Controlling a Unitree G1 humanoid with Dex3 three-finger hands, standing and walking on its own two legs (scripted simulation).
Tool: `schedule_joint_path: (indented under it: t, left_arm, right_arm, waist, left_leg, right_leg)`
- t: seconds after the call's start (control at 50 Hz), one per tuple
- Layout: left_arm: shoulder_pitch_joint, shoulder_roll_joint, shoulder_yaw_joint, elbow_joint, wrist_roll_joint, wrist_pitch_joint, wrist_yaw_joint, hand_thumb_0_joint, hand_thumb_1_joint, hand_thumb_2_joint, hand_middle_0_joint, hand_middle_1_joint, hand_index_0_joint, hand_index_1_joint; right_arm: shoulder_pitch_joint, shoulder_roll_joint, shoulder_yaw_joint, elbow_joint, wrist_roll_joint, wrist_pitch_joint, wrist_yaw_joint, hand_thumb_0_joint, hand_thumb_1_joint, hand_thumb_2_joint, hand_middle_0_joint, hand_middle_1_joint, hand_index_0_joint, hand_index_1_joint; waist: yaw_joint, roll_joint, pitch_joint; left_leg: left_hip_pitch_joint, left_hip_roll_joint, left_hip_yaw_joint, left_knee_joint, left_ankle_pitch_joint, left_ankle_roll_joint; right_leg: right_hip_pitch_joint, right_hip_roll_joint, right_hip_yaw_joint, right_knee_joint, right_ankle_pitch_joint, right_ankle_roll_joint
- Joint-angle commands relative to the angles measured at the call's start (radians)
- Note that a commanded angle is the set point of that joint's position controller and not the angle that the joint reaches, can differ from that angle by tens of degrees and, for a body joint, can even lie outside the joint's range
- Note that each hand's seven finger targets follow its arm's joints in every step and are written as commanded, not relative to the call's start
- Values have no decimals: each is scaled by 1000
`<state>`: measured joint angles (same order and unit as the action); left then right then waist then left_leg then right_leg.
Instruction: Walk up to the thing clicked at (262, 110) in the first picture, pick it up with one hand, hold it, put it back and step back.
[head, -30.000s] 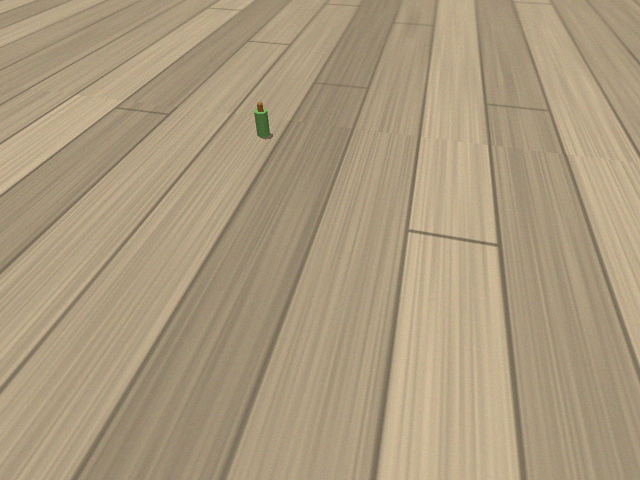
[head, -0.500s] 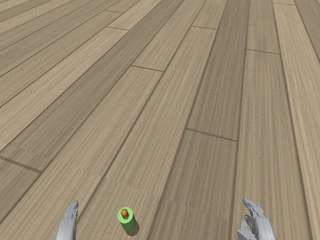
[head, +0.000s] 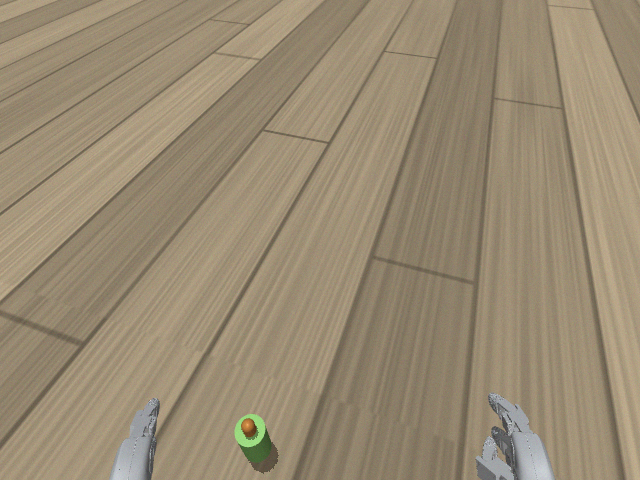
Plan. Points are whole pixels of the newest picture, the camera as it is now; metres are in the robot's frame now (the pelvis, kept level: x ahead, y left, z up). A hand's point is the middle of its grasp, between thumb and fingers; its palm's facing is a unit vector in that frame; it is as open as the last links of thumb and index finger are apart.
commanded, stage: stand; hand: left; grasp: from the side
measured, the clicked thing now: (252, 436) +0.36 +0.19 -0.62
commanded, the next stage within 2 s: none
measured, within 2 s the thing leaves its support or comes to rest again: neither
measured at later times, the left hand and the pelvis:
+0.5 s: hand out of the picture +0.10 +0.25 -0.11, palm faces -0.01 -0.94 -0.35, open 7.8 cm; pelvis +0.00 +0.01 +0.03, yaw +0 degrees
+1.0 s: hand out of the picture +0.03 +0.26 -0.10, palm faces +0.02 -0.93 -0.36, open 7.4 cm; pelvis -0.01 +0.01 +0.05, yaw +1 degrees
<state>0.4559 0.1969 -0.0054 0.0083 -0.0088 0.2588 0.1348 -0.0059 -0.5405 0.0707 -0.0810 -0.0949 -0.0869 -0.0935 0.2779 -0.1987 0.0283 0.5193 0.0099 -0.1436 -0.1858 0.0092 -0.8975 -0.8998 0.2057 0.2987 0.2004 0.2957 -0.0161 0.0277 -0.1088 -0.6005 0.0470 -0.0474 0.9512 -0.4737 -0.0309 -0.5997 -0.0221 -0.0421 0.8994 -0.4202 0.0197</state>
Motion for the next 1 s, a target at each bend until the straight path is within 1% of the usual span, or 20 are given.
schedule_joint_path:
  t: [0.0, 0.02, 0.04, 0.06, 0.1, 0.14, 0.16, 0.18, 0.2, 0.22, 0.26, 0.32, 0.4, 0.54, 0.62, 0.66, 0.76, 0.82, 0.88, 0.98]
  left_arm:
    - [2, 81, 37, -142, 8, -46, 9, 0, -121, 507, -200, -300, -200, -301]
    - [-56, 110, 52, -224, 6, -55, 12, 0, -41, 587, -200, -300, -200, -301]
    - [-19, 94, 49, -173, 7, -51, 13, 0, 39, 667, -200, -300, -200, -301]
    - [-35, 109, 55, -209, 6, -56, 13, 0, 119, 747, -200, -300, -200, -301]
    - [-19, 89, 41, -181, 7, -51, 11, 0, 279, 900, -200, -300, -200, -301]
    - [-43, 109, 50, -199, 9, -53, 14, 0, 439, 900, -200, -300, -200, -301]
    - [-199, 231, 98, 152, 103, -165, -35, 0, 519, 900, -200, -300, -200, -301]
    - [-158, 247, 106, 263, 111, -208, -60, 0, 599, 900, -200, -300, -200, -301]
    - [-164, 258, 104, 296, 112, -232, -73, 0, 679, 900, -200, -300, -200, -301]
    - [-179, 254, 92, 323, 100, -251, -86, 0, 759, 900, -200, -300, -200, -301]
    - [-199, 261, 83, 395, 74, -272, -100, 0, 900, 900, -200, -300, -200, -301]
    - [-216, 263, 82, 508, 57, -285, -108, 0, 900, 900, -200, -300, -200, -301]
    - [-277, 280, 80, 625, 58, -297, -105, 0, 900, 900, -200, -300, -200, -301]
    - [-260, 289, 70, 799, 43, -296, -99, 0, 900, 900, -200, -300, -200, -301]
    - [-264, 299, 64, 883, 38, -289, -98, 0, 900, 900, -200, -300, -200, -301]
    - [-271, 306, 61, 913, 38, -288, -99, 0, 900, 900, -200, -300, -200, -301]
    - [-286, 311, 53, 984, 34, -280, -104, 0, 900, 900, -200, -300, -200, -301]
    - [-285, 319, 50, 1022, 36, -285, -105, 0, 900, 900, -200, -300, -200, -301]
    - [-304, 327, 49, 1042, 36, -291, -105, 0, 900, 900, -200, -300, -200, -301]
    - [-326, 331, 47, 1067, 36, -292, -105, 0, 900, 900, -200, -300, -200, -301]
  right_arm:
    - [-71, -111, -44, -157, -6, -57, -13, 0, -900, -900, 200, 300, 200, 300]
    - [-70, -114, -48, -155, -7, -56, -14, 0, -900, -900, 200, 300, 200, 300]
    - [-72, -114, -46, -152, -6, -56, -13, 0, -900, -900, 200, 300, 200, 300]
    - [-69, -116, -48, -154, -6, -55, -12, 0, -900, -900, 200, 300, 200, 300]
    - [-73, -115, -48, -155, -7, -55, -10, 0, -900, -900, 200, 300, 200, 300]
    - [-68, -120, -50, -152, -6, -53, -11, 0, -900, -900, 200, 300, 200, 300]
    - [-126, -273, -90, 57, -117, 18, 48, 0, -900, -900, 200, 300, 200, 300]
    - [-109, -262, -100, 95, -126, 48, 84, 0, -900, -900, 200, 300, 200, 300]
    - [-98, -260, -103, 105, -121, 62, 97, 0, -900, -900, 200, 300, 200, 300]
    - [-107, -257, -101, 115, -109, 72, 110, 0, -900, -900, 200, 300, 200, 300]
    - [-98, -253, -102, 140, -76, 74, 141, 0, -900, -900, 200, 300, 200, 300]
    - [-119, -253, -112, 177, -57, 82, 161, 0, -900, -900, 200, 300, 200, 300]
    - [-127, -253, -109, 239, -61, 97, 168, 0, -900, -900, 200, 300, 200, 300]
    - [-124, -288, -108, 339, -53, 106, 167, 0, -900, -900, 200, 300, 200, 300]
    - [-124, -296, -99, 393, -46, 113, 164, 0, -900, -900, 200, 300, 200, 300]
    - [-129, -305, -96, 416, -43, 114, 163, 0, -900, -900, 200, 300, 200, 300]
    - [-140, -316, -89, 462, -38, 121, 163, 0, -900, -900, 200, 300, 200, 300]
    - [-142, -312, -89, 483, -34, 122, 165, 0, -900, -900, 200, 300, 200, 300]
    - [-138, -301, -86, 503, -32, 120, 166, 0, -900, -900, 200, 300, 200, 300]
    - [-150, -301, -83, 523, -32, 128, 169, 0, -900, -900, 200, 300, 200, 300]
  waist:
    - [-9, -10, -66]
    - [-9, -7, -89]
    - [-6, -19, -79]
    - [1, 6, -92]
    - [-3, 10, -88]
    - [-7, 6, -102]
    - [29, -54, 59]
    - [35, -110, -17]
    - [23, -129, -21]
    - [22, -83, 12]
    - [25, -19, -14]
    - [37, -28, -2]
    - [24, -35, 51]
    - [33, 18, 70]
    - [33, 13, 99]
    - [33, 12, 108]
    - [30, 26, 159]
    - [30, -8, 157]
    - [24, -32, 144]
    - [20, -51, 158]
  left_leg:
    - [29, -46, 53, -151, 157, 37]
    - [36, -45, 52, -153, 161, 37]
    - [37, -43, 50, -155, 169, 36]
    - [39, -43, 49, -156, 174, 35]
    - [41, -39, 42, -161, 192, 32]
    - [54, -39, 43, -155, 219, 32]
    - [78, -7, -22, -199, 374, 59]
    - [124, -5, 9, -174, 361, 80]
    - [140, -6, 6, -182, 326, 93]
    - [149, -7, -9, -211, 320, 99]
    - [200, -8, -19, -255, 272, 102]
    - [217, -10, -20, -282, 237, 87]
    - [231, -7, -30, -344, 199, 84]
    - [296, 33, -86, -459, 293, 82]
    - [318, 41, -93, -522, 297, 71]
    - [336, 44, -94, -549, 299, 68]
    - [331, 48, -106, -648, 181, 59]
    - [370, 45, -94, -641, 204, 57]
    - [414, 42, -77, -624, 288, 53]
    - [426, 38, -66, -629, 278, 50]
  right_leg:
    - [80, 29, -15, -162, 124, -19]
    - [88, 28, -16, -159, 128, -20]
    - [87, 30, -18, -153, 132, -21]
    - [89, 29, -18, -151, 135, -24]
    - [91, 34, -28, -140, 150, -24]
    - [96, 34, -25, -137, 175, -23]
    - [206, -42, 52, -160, 223, -70]
    - [237, -69, 92, -175, 274, -95]
    - [227, -81, 122, -184, 251, -107]
    - [196, -71, 115, -195, 250, -105]
    - [230, -72, 103, -195, 206, -90]
    - [245, -76, 100, -246, 196, -79]
    - [264, -86, 109, -314, 146, -70]
    - [367, -77, 73, -366, 245, -53]
    - [410, -85, 74, -424, 240, -48]
    - [428, -89, 74, -453, 243, -47]
    - [453, -82, 63, -495, 212, -31]
    - [451, -93, 72, -533, 197, -30]
    - [454, -108, 86, -565, 218, -31]
    - [445, -109, 92, -606, 181, -23]
